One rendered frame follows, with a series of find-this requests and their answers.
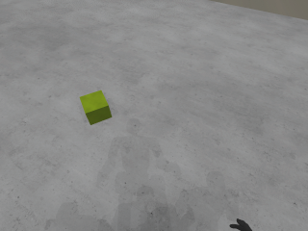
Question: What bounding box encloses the carton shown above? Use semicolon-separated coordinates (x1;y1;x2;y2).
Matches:
80;90;112;125

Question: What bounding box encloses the right robot hand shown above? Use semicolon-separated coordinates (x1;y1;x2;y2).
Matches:
229;218;252;231

